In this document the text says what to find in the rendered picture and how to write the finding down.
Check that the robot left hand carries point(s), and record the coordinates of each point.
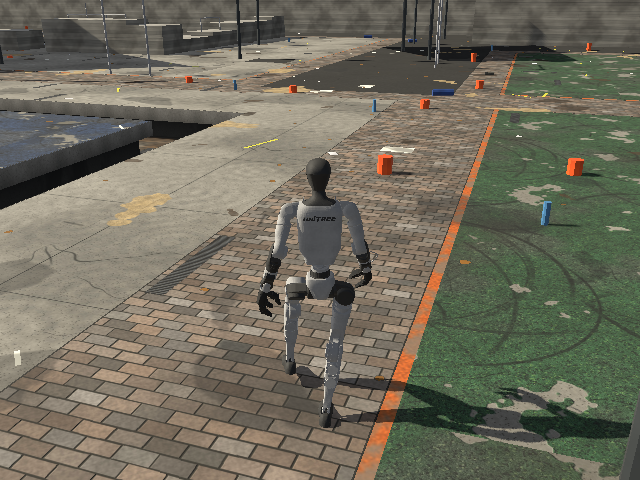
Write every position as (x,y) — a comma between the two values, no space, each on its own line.
(262,301)

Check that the right robot foot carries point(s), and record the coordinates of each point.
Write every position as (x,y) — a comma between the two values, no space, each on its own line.
(325,418)

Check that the robot left upper arm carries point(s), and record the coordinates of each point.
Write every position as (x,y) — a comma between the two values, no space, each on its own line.
(288,211)

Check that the right robot forearm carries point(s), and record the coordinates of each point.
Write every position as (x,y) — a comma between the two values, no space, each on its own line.
(364,260)

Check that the robot right shin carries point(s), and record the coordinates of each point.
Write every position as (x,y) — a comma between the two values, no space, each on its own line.
(331,376)

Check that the robot right hand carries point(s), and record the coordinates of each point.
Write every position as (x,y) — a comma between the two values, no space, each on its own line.
(357,273)

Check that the robot right upper arm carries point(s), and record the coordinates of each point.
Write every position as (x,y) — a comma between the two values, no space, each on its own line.
(351,212)

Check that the left robot forearm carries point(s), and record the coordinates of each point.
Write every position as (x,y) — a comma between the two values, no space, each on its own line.
(270,272)

